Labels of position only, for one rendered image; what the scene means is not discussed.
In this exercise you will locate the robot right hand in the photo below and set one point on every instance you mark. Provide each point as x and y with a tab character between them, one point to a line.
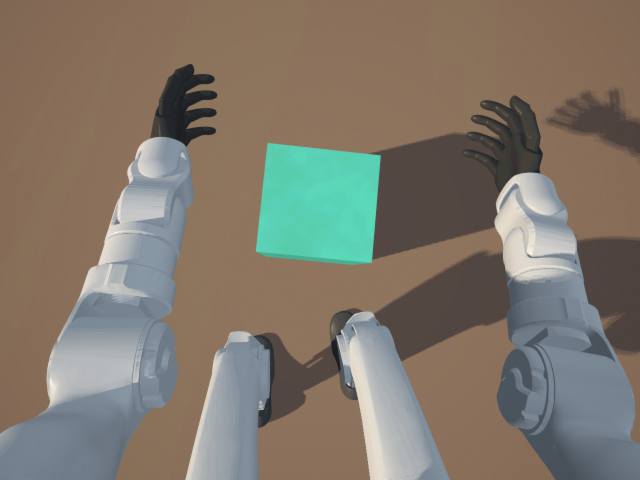
520	151

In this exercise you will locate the left robot shin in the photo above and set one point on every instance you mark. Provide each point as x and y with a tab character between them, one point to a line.
240	336

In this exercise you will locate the right robot upper arm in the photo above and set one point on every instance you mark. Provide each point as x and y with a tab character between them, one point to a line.
574	408

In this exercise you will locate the carton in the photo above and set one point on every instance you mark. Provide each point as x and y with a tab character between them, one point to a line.
318	205

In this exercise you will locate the left robot upper arm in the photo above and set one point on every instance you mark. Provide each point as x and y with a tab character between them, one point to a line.
106	374

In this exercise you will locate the left robot forearm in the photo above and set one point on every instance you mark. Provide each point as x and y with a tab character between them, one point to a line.
134	276

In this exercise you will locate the right robot forearm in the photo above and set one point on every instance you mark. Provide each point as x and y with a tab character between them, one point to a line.
549	305

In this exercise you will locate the left robot thigh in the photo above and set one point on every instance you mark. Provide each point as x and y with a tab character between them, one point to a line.
226	443

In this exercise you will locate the robot left hand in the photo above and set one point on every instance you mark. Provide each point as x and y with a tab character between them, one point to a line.
171	118

